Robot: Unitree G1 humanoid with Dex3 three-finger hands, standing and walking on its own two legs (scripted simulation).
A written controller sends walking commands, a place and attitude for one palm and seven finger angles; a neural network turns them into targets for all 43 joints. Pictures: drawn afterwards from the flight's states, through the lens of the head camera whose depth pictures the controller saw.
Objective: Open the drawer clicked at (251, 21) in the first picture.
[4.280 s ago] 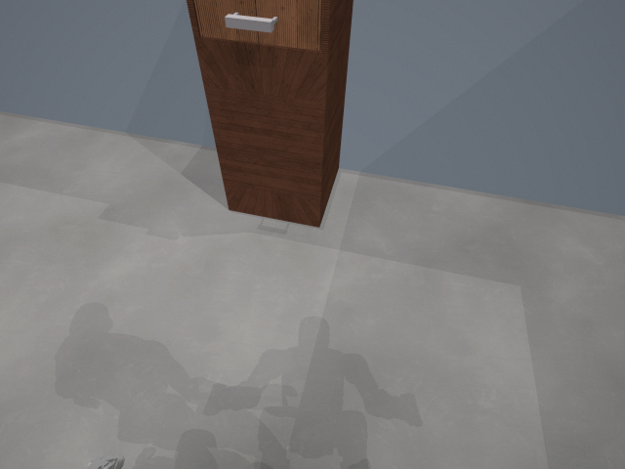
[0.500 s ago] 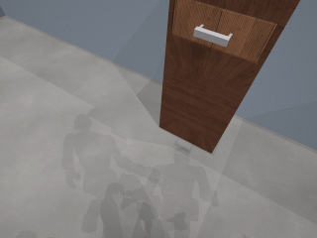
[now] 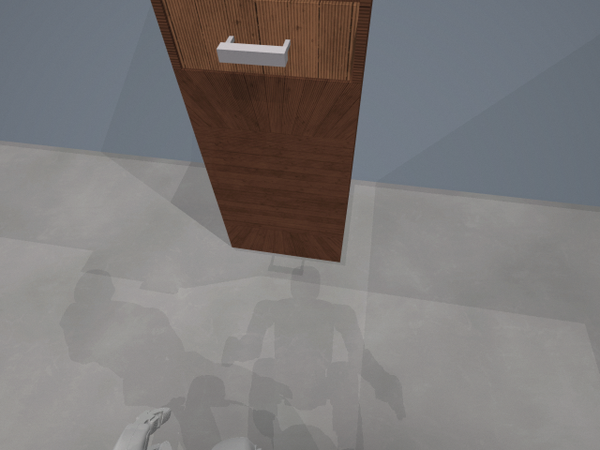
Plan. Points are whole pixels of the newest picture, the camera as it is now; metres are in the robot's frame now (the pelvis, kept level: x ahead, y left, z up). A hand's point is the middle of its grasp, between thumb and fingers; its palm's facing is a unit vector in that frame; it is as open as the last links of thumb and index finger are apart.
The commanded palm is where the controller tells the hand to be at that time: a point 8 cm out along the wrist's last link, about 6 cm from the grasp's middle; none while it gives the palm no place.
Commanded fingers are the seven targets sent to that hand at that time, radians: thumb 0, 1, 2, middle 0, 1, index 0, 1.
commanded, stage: turn to face it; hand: left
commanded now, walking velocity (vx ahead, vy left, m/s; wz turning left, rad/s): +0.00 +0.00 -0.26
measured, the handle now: (255, 48) +0.82 +0.11 +0.09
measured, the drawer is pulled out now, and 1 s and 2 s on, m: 0.00 0.00 0.00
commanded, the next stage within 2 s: take the last steps up to it in 0.16 s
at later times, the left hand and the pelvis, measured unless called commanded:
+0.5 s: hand out of the picture +0.11 +0.22 -0.16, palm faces -0.12 -0.98 -0.16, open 7.4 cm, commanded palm none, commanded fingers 0.00 0.90 0.90 -0.20 -0.30 -0.20 -0.30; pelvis +0.04 +0.04 +0.02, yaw -8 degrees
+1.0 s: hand (215, 439) +0.16 +0.14 -0.15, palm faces -0.09 -0.98 -0.20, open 7.3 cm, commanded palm none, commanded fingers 0.00 0.90 0.90 -0.20 -0.30 -0.20 -0.30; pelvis +0.15 -0.03 +0.02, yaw -8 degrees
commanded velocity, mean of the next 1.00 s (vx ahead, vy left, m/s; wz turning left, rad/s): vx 0.21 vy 0.02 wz -0.07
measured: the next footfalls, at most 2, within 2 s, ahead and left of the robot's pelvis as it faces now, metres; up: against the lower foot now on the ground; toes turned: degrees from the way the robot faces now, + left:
left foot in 0.28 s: +0.08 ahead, +0.13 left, +0.00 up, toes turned +1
right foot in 0.74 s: +0.11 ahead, -0.13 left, +0.00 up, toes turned -17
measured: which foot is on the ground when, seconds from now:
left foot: up 0.00-0.26, down 0.28-0.74, up 0.76-1.00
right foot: down 0.00-0.28, up 0.30-0.72, down 0.74-1.00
